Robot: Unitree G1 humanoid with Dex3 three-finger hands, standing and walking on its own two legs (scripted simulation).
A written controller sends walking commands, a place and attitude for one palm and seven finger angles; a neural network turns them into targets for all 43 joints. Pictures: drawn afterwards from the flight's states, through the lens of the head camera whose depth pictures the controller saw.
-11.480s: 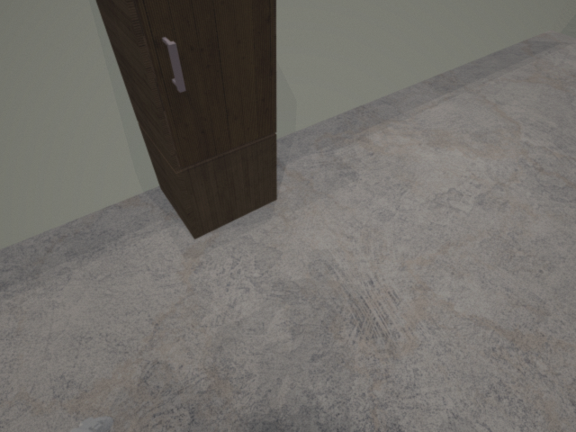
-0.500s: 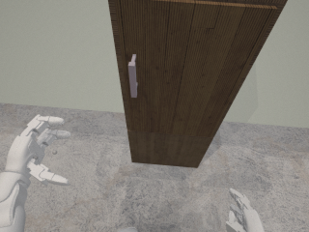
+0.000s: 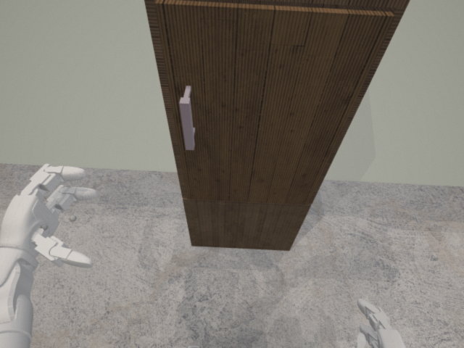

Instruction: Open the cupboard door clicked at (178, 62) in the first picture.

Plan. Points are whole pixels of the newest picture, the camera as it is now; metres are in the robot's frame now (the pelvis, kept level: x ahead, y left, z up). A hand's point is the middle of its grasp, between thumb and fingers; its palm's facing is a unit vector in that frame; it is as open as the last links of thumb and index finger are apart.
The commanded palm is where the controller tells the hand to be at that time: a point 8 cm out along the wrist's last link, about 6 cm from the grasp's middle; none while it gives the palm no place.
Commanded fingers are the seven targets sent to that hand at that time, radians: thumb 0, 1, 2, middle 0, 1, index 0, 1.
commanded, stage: raise the hand with hooked fingers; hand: left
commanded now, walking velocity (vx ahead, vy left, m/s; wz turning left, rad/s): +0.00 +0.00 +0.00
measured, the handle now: (189, 119) +0.56 +0.13 +0.06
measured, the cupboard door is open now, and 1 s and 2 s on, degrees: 0 0 0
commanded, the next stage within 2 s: move the hooked fingers beside the handle in 0.16 s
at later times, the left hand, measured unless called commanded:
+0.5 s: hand (87, 208) +0.31 +0.26 +0.08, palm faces +0.02 -1.00 -0.02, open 14.0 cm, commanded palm +0.29 +0.30 +0.08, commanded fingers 0.00 -0.50 0.30 -0.30 -1.20 -0.30 -1.20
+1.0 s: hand (120, 169) +0.40 +0.23 +0.07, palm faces +0.00 -1.00 -0.01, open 14.0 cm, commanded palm +0.37 +0.28 +0.07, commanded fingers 0.00 -0.50 0.30 -0.30 -1.20 -0.30 -1.20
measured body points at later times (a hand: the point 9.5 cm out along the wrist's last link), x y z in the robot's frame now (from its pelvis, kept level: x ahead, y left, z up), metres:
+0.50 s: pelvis -0.01 -0.01 +0.00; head +0.03 +0.00 +0.44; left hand +0.30 +0.31 +0.08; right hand +0.15 -0.25 -0.08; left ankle +0.00 +0.09 -0.71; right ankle +0.02 -0.11 -0.71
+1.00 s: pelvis +0.00 -0.01 -0.01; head +0.07 +0.00 +0.44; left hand +0.39 +0.29 +0.07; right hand +0.08 -0.27 -0.11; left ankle +0.00 +0.09 -0.71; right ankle +0.02 -0.11 -0.71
